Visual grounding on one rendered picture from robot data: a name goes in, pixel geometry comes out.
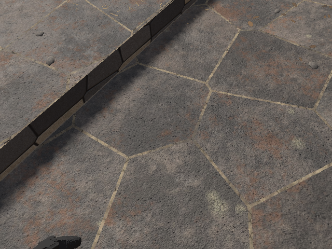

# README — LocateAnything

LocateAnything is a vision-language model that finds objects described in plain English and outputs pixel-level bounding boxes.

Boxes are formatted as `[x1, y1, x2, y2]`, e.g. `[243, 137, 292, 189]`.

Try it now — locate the left robot hand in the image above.
[33, 236, 81, 249]

